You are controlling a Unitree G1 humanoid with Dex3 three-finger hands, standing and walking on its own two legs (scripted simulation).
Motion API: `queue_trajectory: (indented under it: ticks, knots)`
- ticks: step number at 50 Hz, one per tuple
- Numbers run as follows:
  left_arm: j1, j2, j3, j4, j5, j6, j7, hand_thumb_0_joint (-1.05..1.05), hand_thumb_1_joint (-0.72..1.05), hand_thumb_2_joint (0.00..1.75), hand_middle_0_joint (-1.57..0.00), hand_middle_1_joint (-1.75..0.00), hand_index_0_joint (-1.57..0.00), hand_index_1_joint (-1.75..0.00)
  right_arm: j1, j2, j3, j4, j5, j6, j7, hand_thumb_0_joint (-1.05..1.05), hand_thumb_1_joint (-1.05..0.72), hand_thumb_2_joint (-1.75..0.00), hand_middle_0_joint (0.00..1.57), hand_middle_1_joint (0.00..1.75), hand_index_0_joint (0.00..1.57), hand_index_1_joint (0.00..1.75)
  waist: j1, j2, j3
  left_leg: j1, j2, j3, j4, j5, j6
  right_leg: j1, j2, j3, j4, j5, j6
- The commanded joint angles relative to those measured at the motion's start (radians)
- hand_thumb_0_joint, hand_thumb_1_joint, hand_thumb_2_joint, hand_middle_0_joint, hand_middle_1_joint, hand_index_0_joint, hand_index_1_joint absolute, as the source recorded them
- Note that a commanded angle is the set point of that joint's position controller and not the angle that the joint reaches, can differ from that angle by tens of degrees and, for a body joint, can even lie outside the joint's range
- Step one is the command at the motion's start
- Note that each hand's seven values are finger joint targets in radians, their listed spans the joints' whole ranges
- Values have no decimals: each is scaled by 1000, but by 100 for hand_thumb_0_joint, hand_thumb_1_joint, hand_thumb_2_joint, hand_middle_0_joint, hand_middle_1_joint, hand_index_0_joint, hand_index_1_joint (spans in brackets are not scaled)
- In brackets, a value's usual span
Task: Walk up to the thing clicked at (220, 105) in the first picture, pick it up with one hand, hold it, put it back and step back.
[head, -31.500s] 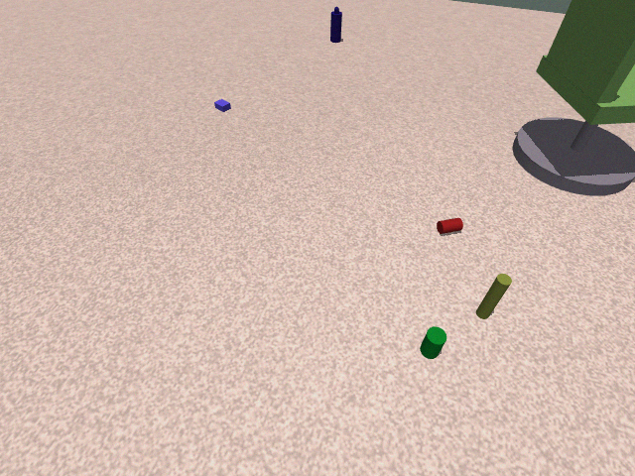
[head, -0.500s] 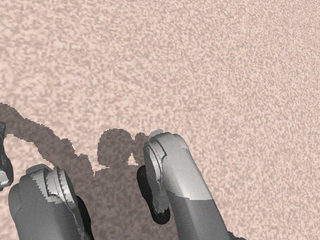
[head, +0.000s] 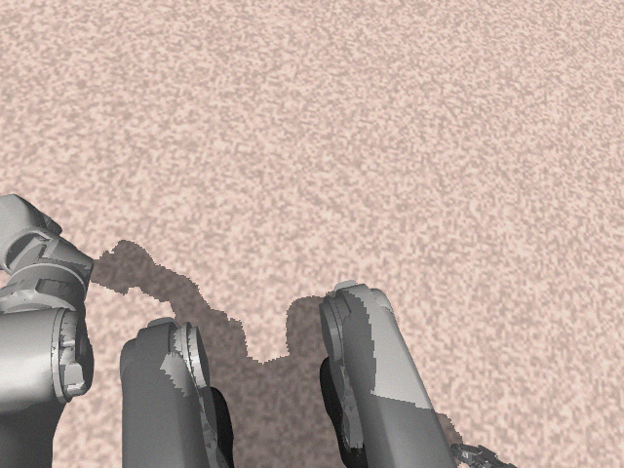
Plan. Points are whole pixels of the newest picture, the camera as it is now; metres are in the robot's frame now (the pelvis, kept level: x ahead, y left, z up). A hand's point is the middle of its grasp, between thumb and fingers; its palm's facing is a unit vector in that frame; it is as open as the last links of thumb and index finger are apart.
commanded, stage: lift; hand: left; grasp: from above
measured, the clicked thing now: (38, 257) +0.44 +0.32 -0.16
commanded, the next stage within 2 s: hold in 1.32 s
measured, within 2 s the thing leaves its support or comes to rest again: neither
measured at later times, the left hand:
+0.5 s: hand out of the picture +0.38 +0.26 +0.07, palm faces -0.27 -0.34 -0.90, open 7.7 cm
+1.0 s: hand out of the picture +0.39 +0.24 +0.23, palm faces -0.30 -0.36 -0.88, open 7.1 cm
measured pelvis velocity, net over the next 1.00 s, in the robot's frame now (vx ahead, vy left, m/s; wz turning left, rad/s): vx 0.08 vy -0.01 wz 0.07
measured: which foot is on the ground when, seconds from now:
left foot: down 0.00-1.00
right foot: down 0.00-1.00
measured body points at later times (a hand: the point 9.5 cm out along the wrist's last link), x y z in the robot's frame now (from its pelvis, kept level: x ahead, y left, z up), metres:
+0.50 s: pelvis +0.01 -0.01 +0.17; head +0.15 -0.01 +0.60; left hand +0.39 +0.27 +0.12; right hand +0.13 -0.27 +0.04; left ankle +0.08 +0.13 -0.34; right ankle +0.10 -0.12 -0.34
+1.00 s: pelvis +0.08 -0.01 +0.33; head +0.16 +0.00 +0.77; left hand +0.41 +0.25 +0.28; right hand +0.16 -0.26 +0.19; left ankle +0.08 +0.13 -0.34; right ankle +0.10 -0.12 -0.34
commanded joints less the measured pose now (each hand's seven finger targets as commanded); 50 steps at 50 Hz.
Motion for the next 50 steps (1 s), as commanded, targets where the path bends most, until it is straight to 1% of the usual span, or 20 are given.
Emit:
queue_trajectory:
  ticks: [1,4,7,9,10,12,13,14,17,19,23,25,27,29,32,34,39,44,45,50]
  knots:
    - [-380,227,-32,-257,0,3,20,0,60,36,-103,-43,-105,-41,214,-211,-78,-4,21,0,-48,0,-92,-91,20,30,20,30,-32,111,-696,496,-30,63,-290,138,36,461,34,-38,-358,154,-34]
    - [-324,170,-72,-284,-9,20,-13,0,60,35,-102,-44,-105,-41,188,-193,-76,-21,31,8,-72,0,-92,-90,20,30,20,30,-22,88,-686,541,-34,75,-331,135,37,507,30,-22,-414,138,-32]
    - [-244,147,-98,-314,-15,45,-26,0,56,32,-100,-41,-102,-39,132,-184,-77,-52,47,21,-100,0,-92,-91,20,30,20,30,9,77,-670,581,-36,56,-415,65,30,519,28,-13,-473,48,-36]
    - [-223,164,-100,-364,-13,59,-36,0,56,31,-101,-38,-103,-36,106,-174,-76,-68,55,35,-123,0,-92,-91,20,30,20,30,29,87,-669,632,-35,45,-474,32,25,541,31,-8,-516,15,-39]
    - [-193,129,-121,-394,-14,71,-48,0,57,31,-103,-37,-104,-35,101,-167,-76,-80,63,39,-132,0,-92,-91,20,30,20,30,38,97,-673,674,-34,47,-507,38,22,565,28,-8,-537,29,-41]
    - [-123,137,-127,-447,-16,95,-57,0,58,37,-104,-38,-105,-38,72,-155,-71,-104,76,51,-153,0,-92,-91,20,30,20,30,55,87,-679,709,-34,41,-561,44,20,623,31,-4,-577,36,-39]
    - [-90,95,-146,-448,-26,112,-65,0,55,36,-103,-37,-103,-37,65,-147,-70,-111,85,56,-166,0,-92,-91,20,30,20,30,49,60,-654,719,-34,38,-588,42,20,633,30,-6,-603,38,-38]
    - [-86,112,-144,-496,-29,125,-69,0,56,38,-105,-36,-104,-36,51,-146,-66,-115,91,65,-181,0,-91,-91,20,30,20,30,53,57,-643,747,-33,36,-616,39,20,649,30,-4,-631,38,-37]
    - [-52,71,-185,-558,-36,149,-91,0,53,38,-103,-36,-103,-36,26,-125,-57,-125,103,76,-220,0,-91,-91,20,30,20,30,46,25,-606,796,-32,40,-684,34,20,751,34,16,-713,23,-33]
    - [-30,66,-191,-597,-45,159,-97,0,53,41,-102,-38,-102,-39,23,-115,-54,-130,110,81,-241,0,-91,-91,20,30,20,30,58,21,-590,833,-32,58,-718,48,22,823,35,38,-774,23,-30]
    - [7,38,-226,-666,-45,171,-104,0,48,45,-99,-41,-98,-42,21,-95,-47,-135,126,89,-280,0,-91,-91,20,30,20,30,57,8,-582,935,-34,78,-795,118,26,981,33,58,-869,94,-25]
    - [30,40,-229,-696,-38,176,-102,0,51,41,-100,-39,-100,-39,30,-88,-46,-127,133,91,-295,0,-91,-90,20,30,20,30,72,15,-578,1009,-32,90,-847,166,26,1049,33,54,-909,160,-25]
    - [43,-13,-256,-691,-51,185,-105,0,54,45,-103,-41,-102,-42,21,-82,-45,-123,140,95,-309,0,-91,-90,20,30,20,30,65,18,-535,1098,-31,75,-922,178,22,1073,34,34,-955,187,-28]
    - [87,-22,-253,-661,-43,197,-106,0,54,47,-100,-45,-100,-45,26,-84,-51,-107,145,98,-316,0,-90,-90,20,30,20,30,83,34,-518,1202,-28,58,-996,219,13,1115,32,15,-989,233,-34]
    - [127,-59,-262,-585,-44,208,-102,0,59,49,-104,-46,-104,-46,40,-69,-51,-93,144,100,-320,0,-90,-90,20,30,20,30,87,10,-444,1261,-24,59,-1065,277,13,1173,33,10,-1056,283,-32]
    - [96,-98,-284,-576,-53,206,-100,0,62,51,-107,-48,-107,-48,47,-55,-50,-96,143,99,-322,0,-90,-90,20,30,20,30,74,-13,-405,1279,-30,81,-1088,313,22,1224,35,16,-1114,324,-27]
    - [110,-128,-293,-502,-65,204,-91,0,62,54,-105,-53,-106,-53,70,-53,-47,-102,138,95,-327,0,-90,-90,20,30,20,30,79,-18,-375,1376,-40,94,-1170,424,20,1352,25,29,-1202,440,-22]
    - [131,-129,-290,-517,-59,192,-76,0,70,54,-109,-55,-111,-54,100,-54,-47,-116,136,105,-316,0,-90,-90,20,30,20,30,101,-22,-390,1492,-42,96,-1263,525,20,1494,22,33,-1281,562,-17]
    - [116,-103,-277,-548,-59,192,-72,0,70,57,-109,-56,-110,-55,99,-59,-48,-125,139,108,-314,0,-90,-90,20,30,20,30,111,-21,-418,1522,-43,99,-1279,547,19,1543,18,35,-1293,600,-16]
    - [112,-109,-279,-558,-58,201,-71,0,67,53,-107,-51,-108,-50,109,-62,-48,-112,137,114,-303,0,-89,-90,20,30,20,30,108,-5,-391,1630,-36,87,-1358,637,14,1598,23,21,-1342,651,-23]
